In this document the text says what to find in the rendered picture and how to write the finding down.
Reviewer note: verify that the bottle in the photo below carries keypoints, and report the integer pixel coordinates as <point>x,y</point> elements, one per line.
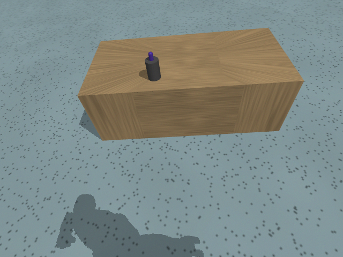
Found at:
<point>152,66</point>

